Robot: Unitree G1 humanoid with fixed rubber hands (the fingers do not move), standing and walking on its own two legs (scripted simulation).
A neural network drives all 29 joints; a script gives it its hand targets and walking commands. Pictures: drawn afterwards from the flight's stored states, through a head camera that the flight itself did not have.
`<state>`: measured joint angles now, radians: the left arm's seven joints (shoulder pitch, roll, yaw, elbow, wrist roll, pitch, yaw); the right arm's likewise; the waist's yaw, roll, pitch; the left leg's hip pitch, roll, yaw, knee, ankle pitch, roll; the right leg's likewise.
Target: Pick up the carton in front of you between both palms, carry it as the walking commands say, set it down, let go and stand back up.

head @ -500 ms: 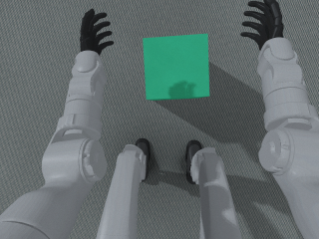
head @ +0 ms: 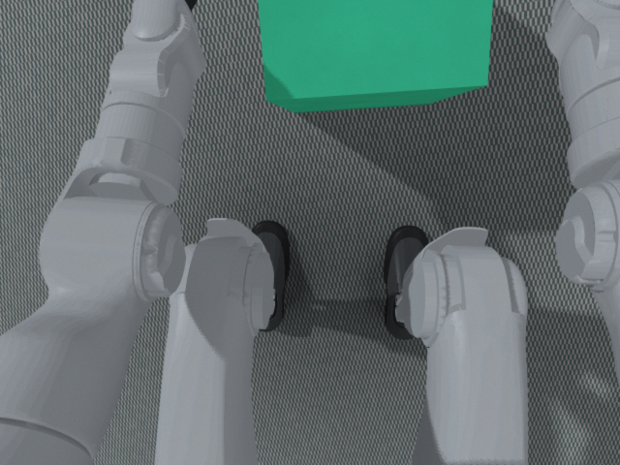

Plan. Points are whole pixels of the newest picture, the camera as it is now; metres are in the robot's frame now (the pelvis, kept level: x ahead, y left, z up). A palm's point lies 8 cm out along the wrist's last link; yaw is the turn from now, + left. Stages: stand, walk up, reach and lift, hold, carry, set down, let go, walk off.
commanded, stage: reach and lift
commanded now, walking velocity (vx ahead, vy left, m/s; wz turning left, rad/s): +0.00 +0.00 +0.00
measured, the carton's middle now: (363, 16) +0.55 -0.03 -0.28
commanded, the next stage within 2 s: none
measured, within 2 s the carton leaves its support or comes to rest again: leaves its support in 0.98 s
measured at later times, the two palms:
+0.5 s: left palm (194, 4) +0.55 +0.15 -0.20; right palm out of the picture +0.56 -0.20 -0.20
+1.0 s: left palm out of the picture +0.56 +0.13 -0.20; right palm out of the picture +0.56 -0.18 -0.20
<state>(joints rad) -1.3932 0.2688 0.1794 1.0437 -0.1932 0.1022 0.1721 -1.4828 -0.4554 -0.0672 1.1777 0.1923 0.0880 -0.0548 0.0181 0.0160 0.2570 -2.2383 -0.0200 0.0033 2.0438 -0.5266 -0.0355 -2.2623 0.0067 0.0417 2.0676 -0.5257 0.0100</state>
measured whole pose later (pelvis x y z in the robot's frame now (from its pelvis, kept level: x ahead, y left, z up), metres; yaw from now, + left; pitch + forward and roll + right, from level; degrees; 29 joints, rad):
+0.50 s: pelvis +0.01 +0.00 -0.03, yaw +0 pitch +37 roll +3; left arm -1.45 0.27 0.13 1.13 -0.24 0.04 0.17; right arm -1.54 -0.43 0.00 1.24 0.22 0.04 -0.07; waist 0.01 0.02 0.36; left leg -2.26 -0.03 0.00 2.18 -0.57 -0.05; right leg -2.28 0.00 0.04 2.21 -0.58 0.00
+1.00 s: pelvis +0.01 -0.01 -0.04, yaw +0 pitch +37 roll +2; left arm -1.46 0.22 0.28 1.02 -0.09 0.19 0.15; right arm -1.51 -0.34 -0.08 1.09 0.11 0.18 -0.07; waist 0.01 0.03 0.34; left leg -2.29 -0.04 -0.03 2.21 -0.57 -0.06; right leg -2.32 0.00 0.02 2.23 -0.57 -0.02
